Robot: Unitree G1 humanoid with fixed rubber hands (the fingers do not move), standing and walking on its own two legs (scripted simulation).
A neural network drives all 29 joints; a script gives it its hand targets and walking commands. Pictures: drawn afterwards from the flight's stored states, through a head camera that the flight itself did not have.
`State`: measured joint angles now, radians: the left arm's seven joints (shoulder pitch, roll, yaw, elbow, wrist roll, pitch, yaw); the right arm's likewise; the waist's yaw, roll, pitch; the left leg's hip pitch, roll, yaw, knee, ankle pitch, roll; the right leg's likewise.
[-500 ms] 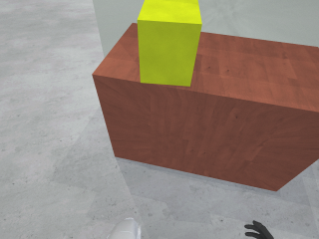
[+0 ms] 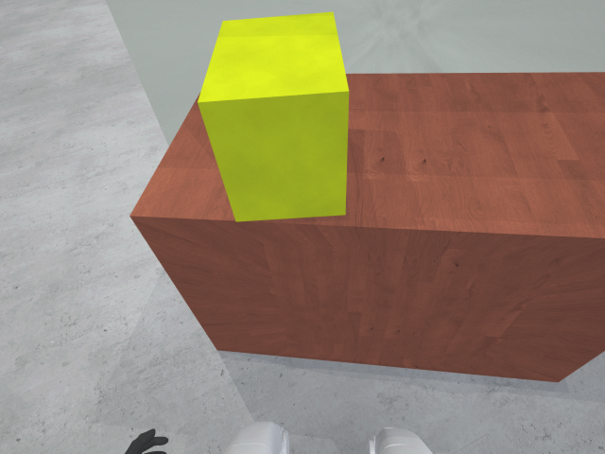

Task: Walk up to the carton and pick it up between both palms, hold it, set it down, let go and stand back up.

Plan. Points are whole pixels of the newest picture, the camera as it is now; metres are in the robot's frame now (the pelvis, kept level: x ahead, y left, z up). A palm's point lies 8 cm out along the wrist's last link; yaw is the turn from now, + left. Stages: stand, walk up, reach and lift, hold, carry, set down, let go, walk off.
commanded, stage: walk up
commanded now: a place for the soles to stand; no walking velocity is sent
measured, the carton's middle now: (284, 117) +0.65 +0.04 +0.09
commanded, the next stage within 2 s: none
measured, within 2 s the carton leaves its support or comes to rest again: neither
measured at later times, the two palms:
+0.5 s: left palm (118, 416) +0.20 +0.31 -0.12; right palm (451, 383) +0.22 -0.20 -0.10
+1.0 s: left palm (130, 365) +0.26 +0.29 -0.08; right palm (466, 375) +0.23 -0.21 -0.08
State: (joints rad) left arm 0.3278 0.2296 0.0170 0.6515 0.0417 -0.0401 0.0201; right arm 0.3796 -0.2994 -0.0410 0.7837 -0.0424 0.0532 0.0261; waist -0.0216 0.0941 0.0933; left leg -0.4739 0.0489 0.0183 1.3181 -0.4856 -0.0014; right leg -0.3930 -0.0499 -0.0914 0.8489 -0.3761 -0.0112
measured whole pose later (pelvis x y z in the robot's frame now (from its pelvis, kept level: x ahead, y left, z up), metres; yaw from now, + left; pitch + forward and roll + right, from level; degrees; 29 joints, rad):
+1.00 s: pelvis +0.12 +0.04 +0.02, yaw +0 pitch -3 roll +1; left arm 0.16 0.26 0.00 0.69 -0.01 0.06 -0.03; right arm 0.24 -0.25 -0.02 0.71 0.00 0.01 -0.01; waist -0.01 -0.01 0.10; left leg -0.33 0.05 0.04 0.67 -0.29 -0.03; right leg -0.29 -0.02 -0.06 0.70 -0.37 -0.03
